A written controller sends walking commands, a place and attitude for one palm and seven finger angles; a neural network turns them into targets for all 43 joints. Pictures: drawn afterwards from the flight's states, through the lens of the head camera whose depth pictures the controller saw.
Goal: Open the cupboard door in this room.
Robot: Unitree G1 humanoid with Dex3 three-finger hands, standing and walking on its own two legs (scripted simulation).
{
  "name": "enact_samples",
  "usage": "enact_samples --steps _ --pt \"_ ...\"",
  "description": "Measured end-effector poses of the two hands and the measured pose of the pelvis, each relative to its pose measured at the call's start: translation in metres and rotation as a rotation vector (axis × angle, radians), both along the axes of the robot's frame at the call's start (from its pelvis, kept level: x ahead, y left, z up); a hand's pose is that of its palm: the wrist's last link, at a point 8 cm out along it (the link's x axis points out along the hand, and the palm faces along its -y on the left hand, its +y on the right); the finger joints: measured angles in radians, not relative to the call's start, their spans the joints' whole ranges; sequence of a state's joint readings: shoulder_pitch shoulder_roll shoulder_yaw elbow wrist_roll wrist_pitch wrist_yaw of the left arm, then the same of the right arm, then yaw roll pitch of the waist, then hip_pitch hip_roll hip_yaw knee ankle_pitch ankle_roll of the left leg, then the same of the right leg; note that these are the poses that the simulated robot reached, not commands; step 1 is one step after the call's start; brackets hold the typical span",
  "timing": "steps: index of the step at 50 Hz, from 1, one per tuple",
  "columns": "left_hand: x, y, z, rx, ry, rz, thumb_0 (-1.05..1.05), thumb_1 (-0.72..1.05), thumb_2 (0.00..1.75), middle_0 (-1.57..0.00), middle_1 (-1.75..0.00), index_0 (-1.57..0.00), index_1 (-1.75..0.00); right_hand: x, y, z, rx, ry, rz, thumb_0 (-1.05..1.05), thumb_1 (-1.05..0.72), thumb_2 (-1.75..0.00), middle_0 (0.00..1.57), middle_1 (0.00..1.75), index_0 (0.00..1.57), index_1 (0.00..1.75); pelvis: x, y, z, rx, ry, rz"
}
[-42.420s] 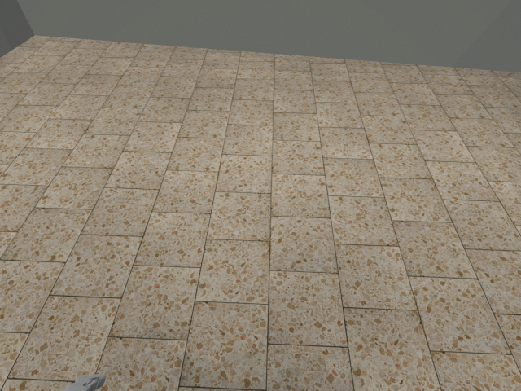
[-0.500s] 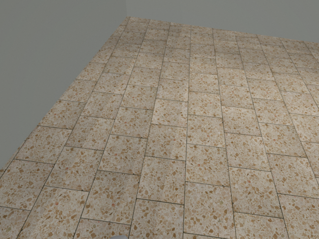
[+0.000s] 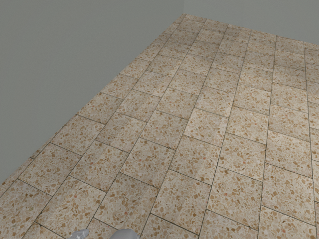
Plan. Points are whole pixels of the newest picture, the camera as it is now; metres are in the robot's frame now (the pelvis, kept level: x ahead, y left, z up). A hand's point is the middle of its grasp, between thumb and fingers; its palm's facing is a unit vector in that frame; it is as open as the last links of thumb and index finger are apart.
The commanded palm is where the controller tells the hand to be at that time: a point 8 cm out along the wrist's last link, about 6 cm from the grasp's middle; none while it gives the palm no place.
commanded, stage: turn to face it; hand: left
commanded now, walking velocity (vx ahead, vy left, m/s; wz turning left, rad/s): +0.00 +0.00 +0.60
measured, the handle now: out of the picture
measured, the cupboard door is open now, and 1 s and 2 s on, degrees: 51 51 51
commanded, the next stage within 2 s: none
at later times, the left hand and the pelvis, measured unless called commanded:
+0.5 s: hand out of the picture +0.10 +0.20 -0.16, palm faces +0.29 -0.91 -0.31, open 7.4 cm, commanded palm none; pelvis +0.06 -0.04 -0.02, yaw +17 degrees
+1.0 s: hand out of the picture +0.02 +0.19 -0.18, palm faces +0.58 -0.78 -0.24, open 7.4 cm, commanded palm none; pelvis +0.08 -0.04 +0.00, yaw +35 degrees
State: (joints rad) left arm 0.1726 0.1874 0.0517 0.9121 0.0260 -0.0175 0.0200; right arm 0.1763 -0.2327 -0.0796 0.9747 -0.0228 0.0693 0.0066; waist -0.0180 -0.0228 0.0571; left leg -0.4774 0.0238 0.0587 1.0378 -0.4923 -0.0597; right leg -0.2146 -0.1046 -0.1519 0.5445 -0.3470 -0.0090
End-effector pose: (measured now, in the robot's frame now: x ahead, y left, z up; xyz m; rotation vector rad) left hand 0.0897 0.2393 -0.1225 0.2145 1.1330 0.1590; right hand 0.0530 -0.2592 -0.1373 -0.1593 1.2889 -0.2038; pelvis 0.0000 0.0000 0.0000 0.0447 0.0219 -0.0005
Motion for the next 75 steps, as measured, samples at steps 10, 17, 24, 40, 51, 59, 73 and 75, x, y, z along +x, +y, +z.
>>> enact_samples --steps 10,17,24,40,51,59,73,75 --pt "-0.055 0.026 -0.033 -0.021 0.176 0.153 0.00 0.90 0.90 -0.20 -0.30 -0.20 -0.30 0.134 0.017 0.012 -0.053 -0.200 0.228 0.01 -0.91 -0.90 0.20 0.30 0.20 0.30 0.030 0.009 -0.017 -0.026 -0.003 0.116" --pt "-0.036 0.033 -0.019 0.005 0.110 0.245 0.01 0.91 0.90 -0.20 -0.30 -0.20 -0.30 0.141 0.021 0.013 -0.054 -0.125 0.319 0.01 -0.91 -0.90 0.20 0.30 0.20 0.30 0.039 -0.004 -0.008 -0.051 -0.008 0.204" --pt "-0.012 0.010 -0.003 0.051 0.000 0.277 0.00 0.91 0.90 -0.20 -0.30 -0.20 -0.30 0.149 0.001 -0.009 0.004 -0.051 0.344 0.01 -0.90 -0.90 0.21 0.30 0.21 0.30 0.057 -0.036 -0.013 -0.041 0.001 0.292" --pt "-0.078 -0.043 -0.028 -0.079 0.081 0.518 0.00 0.90 0.90 -0.20 -0.30 -0.21 -0.30 0.237 0.041 0.011 -0.012 -0.105 0.581 0.01 -0.91 -0.90 0.20 0.30 0.20 0.30 0.077 -0.039 -0.010 -0.030 -0.013 0.513" --pt "-0.097 -0.019 -0.017 -0.033 0.073 0.657 0.00 0.91 0.90 -0.20 -0.30 -0.20 -0.30 0.249 0.061 0.022 -0.042 -0.107 0.714 0.01 -0.91 -0.90 0.20 0.30 0.20 0.30 0.081 -0.042 -0.002 -0.068 -0.015 0.631" --pt "-0.076 -0.029 0.001 0.055 -0.019 0.704 0.00 0.91 0.90 -0.20 -0.30 -0.20 -0.30 0.263 0.039 -0.001 -0.009 -0.027 0.747 0.01 -0.90 -0.90 0.21 0.30 0.21 0.30 0.103 -0.066 -0.008 -0.053 -0.002 0.733" --pt "-0.126 -0.109 -0.017 -0.076 0.063 0.909 0.00 0.90 0.90 -0.20 -0.30 -0.20 -0.30 0.320 0.100 0.012 -0.004 -0.058 0.957 0.01 -0.91 -0.90 0.20 0.30 0.20 0.30 0.113 -0.064 -0.003 -0.013 -0.023 0.920" --pt "-0.143 -0.115 -0.028 -0.104 0.082 0.950 0.00 0.90 0.90 -0.20 -0.30 -0.21 -0.30 0.326 0.123 0.013 -0.003 -0.100 1.006 0.01 -0.91 -0.90 0.20 0.30 0.20 0.30 0.109 -0.058 -0.009 -0.022 -0.027 0.946"
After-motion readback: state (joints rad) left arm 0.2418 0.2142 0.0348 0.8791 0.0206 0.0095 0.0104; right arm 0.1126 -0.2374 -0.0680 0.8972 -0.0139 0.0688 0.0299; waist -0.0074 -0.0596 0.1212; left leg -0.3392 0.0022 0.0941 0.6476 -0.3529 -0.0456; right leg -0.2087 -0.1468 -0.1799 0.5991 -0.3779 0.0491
